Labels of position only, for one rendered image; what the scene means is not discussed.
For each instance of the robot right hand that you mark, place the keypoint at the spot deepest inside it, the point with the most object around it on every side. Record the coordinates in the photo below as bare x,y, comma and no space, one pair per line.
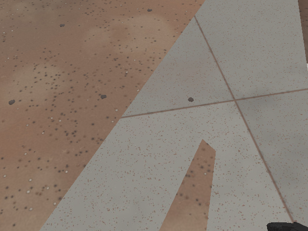
286,226

